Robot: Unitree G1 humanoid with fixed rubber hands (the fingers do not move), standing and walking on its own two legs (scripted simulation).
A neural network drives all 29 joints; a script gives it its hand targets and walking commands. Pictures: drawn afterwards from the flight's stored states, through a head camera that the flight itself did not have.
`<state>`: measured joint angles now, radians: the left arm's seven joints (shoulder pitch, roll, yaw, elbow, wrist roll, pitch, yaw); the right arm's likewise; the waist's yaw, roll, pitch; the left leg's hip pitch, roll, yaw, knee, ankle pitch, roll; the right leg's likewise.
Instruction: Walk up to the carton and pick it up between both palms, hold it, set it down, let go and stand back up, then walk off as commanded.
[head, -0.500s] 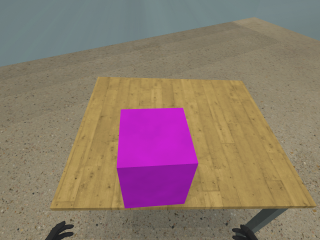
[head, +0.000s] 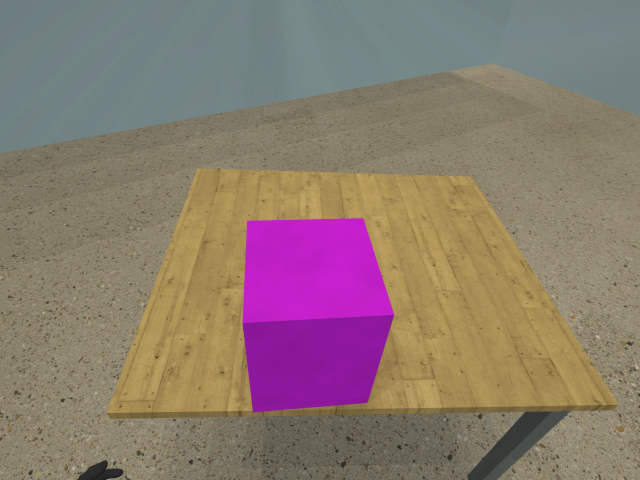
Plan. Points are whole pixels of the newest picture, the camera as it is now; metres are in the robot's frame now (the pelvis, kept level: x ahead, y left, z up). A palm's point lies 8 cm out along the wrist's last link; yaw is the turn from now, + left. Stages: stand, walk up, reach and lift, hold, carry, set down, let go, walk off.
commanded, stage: stand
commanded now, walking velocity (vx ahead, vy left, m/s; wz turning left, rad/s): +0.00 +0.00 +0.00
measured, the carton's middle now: (308, 314) +0.43 +0.01 -0.05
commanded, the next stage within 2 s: walk off in 0.10 s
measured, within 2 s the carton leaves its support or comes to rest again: neither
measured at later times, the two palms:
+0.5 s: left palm out of the picture +0.07 +0.31 -0.09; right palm out of the picture +0.08 -0.28 -0.09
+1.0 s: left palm out of the picture -0.04 +0.28 -0.08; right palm out of the picture -0.06 -0.33 -0.13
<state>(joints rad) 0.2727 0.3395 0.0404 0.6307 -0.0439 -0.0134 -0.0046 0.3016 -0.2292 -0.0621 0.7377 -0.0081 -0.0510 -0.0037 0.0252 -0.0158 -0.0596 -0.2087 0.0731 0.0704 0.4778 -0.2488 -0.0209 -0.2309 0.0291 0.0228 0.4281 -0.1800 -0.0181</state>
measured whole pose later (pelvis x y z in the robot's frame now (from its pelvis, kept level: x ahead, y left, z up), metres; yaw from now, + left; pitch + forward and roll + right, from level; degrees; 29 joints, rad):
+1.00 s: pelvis -0.14 -0.04 -0.02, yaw -1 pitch -5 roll +3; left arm 0.24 0.40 0.04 0.67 -0.04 0.05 0.05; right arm 0.26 -0.34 -0.08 0.70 -0.02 0.10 -0.01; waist 0.02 0.00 0.17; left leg -0.38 -0.12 0.03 1.26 -0.44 -0.01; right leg -0.32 0.03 0.04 0.68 -0.27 -0.06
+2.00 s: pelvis -0.36 +0.06 -0.02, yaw +3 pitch -3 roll -3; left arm 0.25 0.42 0.04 0.70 -0.03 0.06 0.03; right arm 0.43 -0.35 -0.09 0.64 -0.02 0.05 0.00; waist -0.03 -0.01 0.00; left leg -0.18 0.00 -0.01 0.70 -0.45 0.00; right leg -0.32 0.06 0.04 0.60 -0.24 -0.03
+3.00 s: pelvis -0.31 -0.01 -0.01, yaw +1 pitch -2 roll +1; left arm 0.26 0.40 0.04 0.70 -0.03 0.04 0.00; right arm 0.28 -0.35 -0.07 0.68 -0.02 0.00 -0.04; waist 0.00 -0.02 0.06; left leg -0.23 0.04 0.00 0.68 -0.44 -0.01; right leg -0.29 0.05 0.08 0.62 -0.30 -0.02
